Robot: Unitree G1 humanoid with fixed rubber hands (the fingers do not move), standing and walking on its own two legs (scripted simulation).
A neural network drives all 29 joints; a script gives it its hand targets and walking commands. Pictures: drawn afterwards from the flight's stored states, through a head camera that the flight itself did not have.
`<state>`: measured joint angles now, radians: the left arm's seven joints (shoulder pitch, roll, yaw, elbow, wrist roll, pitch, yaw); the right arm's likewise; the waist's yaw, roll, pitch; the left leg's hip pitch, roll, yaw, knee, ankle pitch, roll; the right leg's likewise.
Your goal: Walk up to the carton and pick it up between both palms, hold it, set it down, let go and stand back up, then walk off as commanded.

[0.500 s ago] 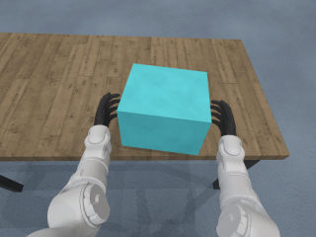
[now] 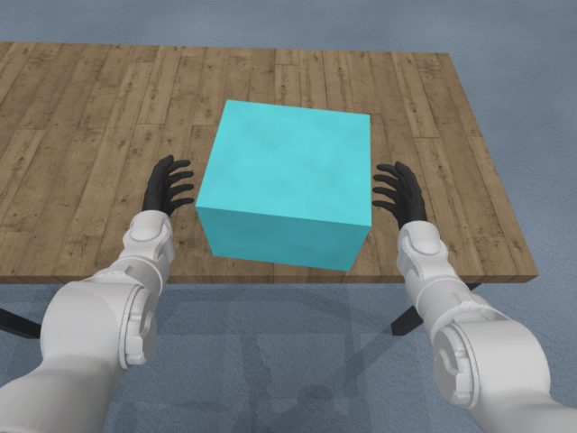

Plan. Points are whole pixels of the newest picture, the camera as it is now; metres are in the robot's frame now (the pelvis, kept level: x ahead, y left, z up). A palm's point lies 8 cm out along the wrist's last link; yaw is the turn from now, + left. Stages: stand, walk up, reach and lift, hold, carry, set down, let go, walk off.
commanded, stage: set down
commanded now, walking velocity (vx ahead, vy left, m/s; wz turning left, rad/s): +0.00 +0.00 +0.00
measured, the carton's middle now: (289, 187) +0.51 +0.02 -0.04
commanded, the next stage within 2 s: none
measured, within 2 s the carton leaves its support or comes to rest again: neither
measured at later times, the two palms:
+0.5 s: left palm (147, 250) +0.36 +0.21 +0.01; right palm (427, 256) +0.36 -0.17 +0.02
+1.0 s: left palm (137, 286) +0.31 +0.21 +0.01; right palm (442, 296) +0.31 -0.19 +0.01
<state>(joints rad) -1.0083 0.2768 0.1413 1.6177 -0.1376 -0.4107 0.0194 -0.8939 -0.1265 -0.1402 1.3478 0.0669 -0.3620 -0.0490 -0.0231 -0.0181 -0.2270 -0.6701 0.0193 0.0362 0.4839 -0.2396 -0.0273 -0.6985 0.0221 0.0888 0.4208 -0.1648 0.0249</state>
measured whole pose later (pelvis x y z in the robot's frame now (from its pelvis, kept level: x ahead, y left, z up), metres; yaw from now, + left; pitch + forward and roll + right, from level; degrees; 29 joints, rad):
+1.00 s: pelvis -0.06 -0.01 +0.00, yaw +0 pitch +15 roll +1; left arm -0.65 0.29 0.01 1.28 -0.25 -0.42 -0.06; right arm -0.57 -0.16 0.13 1.07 0.31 -0.39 -0.10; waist -0.02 -0.02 -0.15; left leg -0.56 0.02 0.04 0.50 -0.20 -0.01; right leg -0.62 0.02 0.09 0.49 -0.14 0.01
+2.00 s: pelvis -0.06 +0.00 +0.01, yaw +0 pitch -4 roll +0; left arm 0.07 0.29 0.01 0.44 -0.22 -0.05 0.02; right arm 0.15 -0.18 0.02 0.37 0.25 -0.11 -0.02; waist -0.02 -0.02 0.00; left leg -0.16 0.02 0.04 0.49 -0.25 0.00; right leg -0.20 0.02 0.09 0.44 -0.17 0.01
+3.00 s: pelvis -0.04 +0.00 +0.01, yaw +0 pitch -4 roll +0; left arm 0.18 0.23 0.00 0.40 -0.08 0.09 0.03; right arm 0.24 -0.19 0.00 0.43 0.13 -0.12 0.03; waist -0.01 0.00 0.08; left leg -0.12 0.02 0.04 0.46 -0.26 -0.01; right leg -0.16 0.02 0.09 0.43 -0.19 0.01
